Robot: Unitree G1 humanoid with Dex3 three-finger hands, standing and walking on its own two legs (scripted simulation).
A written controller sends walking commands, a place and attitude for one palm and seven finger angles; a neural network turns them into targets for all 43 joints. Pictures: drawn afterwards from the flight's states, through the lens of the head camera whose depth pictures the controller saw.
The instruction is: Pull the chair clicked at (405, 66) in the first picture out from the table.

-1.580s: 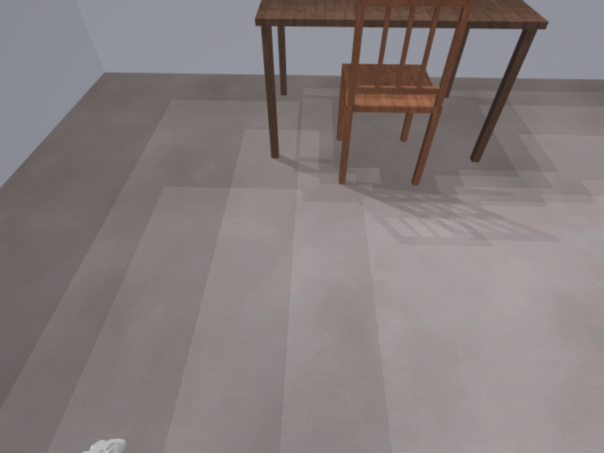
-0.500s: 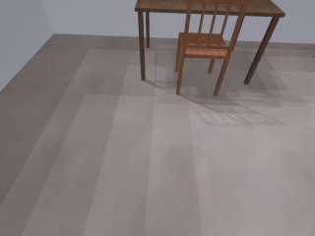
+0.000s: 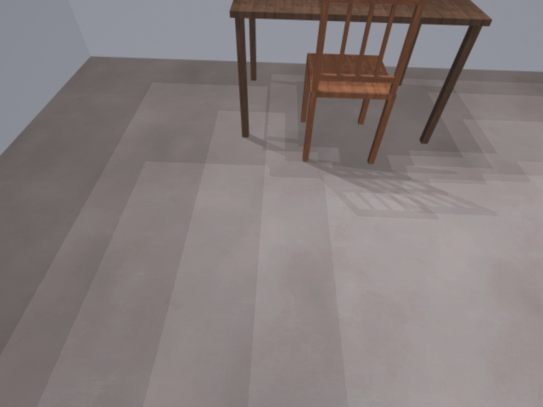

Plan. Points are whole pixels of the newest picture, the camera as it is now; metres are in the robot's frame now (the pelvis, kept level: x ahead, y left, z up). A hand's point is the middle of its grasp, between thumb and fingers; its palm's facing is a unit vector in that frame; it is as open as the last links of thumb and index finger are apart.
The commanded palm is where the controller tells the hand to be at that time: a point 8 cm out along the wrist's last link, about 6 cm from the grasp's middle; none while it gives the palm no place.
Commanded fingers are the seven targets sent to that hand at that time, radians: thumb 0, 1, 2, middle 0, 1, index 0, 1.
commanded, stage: walk to a spot facing it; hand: left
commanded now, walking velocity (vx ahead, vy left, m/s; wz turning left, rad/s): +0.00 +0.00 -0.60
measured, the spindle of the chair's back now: (364, 42) +1.53 -0.30 -0.10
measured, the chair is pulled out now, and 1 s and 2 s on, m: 0.00 0.00 0.00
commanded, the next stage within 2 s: none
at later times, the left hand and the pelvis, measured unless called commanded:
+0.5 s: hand out of the picture +0.07 +0.15 -0.17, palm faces -0.15 -0.97 -0.19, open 7.4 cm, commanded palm none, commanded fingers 0.00 0.90 0.90 -0.20 -0.30 -0.20 -0.30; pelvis +0.06 -0.03 -0.01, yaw -14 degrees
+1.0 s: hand (218, 270) +0.42 +0.15 -0.18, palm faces -0.44 -0.87 -0.20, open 7.4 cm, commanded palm none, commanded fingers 0.00 0.90 0.90 -0.20 -0.30 -0.20 -0.30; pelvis +0.26 -0.01 +0.00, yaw -31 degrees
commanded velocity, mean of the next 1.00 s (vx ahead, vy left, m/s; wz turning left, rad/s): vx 0.31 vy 0.00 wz -0.53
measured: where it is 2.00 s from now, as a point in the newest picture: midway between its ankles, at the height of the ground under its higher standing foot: (355, 315)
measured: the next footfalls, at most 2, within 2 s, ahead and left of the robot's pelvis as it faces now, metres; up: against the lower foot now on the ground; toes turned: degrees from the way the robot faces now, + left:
left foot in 0.76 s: +0.33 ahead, +0.05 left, +0.00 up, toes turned -17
right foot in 1.34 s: +0.42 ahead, -0.28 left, +0.00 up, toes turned -48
